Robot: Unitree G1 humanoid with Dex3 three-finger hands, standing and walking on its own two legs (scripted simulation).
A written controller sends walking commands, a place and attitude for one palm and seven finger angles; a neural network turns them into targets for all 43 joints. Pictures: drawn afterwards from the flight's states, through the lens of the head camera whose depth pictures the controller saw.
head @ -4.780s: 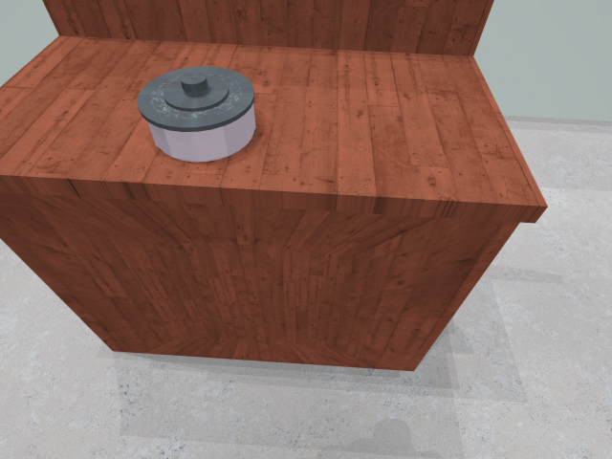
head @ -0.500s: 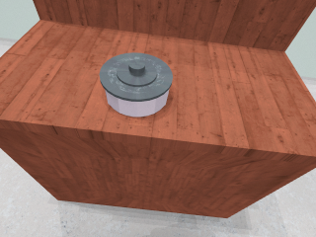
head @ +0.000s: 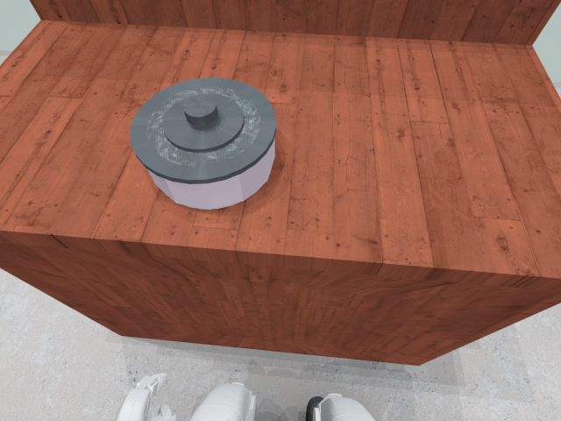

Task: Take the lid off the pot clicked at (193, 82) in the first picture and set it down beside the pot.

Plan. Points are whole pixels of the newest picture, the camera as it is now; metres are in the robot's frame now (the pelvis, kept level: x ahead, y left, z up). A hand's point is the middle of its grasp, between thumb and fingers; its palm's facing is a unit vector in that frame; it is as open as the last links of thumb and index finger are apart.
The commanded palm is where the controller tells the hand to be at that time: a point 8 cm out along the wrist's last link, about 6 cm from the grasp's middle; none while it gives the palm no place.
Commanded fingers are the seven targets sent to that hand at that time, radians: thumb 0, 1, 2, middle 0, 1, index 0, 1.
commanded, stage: come to a stop and stand still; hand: left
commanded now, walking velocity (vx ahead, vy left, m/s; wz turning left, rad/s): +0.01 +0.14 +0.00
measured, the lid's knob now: (201, 110) +0.46 +0.12 +0.16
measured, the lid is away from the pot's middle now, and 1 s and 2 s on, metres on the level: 0.00 0.00 0.00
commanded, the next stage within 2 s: look again from close up in 1.04 s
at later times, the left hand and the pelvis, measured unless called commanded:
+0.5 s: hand out of the picture -0.04 +0.25 -0.16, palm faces +0.06 -0.98 -0.19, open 7.4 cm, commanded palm none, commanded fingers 0.00 0.90 0.90 -0.20 -0.30 -0.20 -0.30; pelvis -0.06 +0.05 +0.02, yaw +1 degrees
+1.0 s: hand out of the picture -0.03 +0.18 -0.17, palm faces +0.06 -0.98 -0.19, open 7.2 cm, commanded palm none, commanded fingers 0.00 0.90 0.90 -0.20 -0.30 -0.20 -0.30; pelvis -0.06 +0.00 +0.01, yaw +1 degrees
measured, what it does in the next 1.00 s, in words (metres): steps on the spot: left foot, then right foot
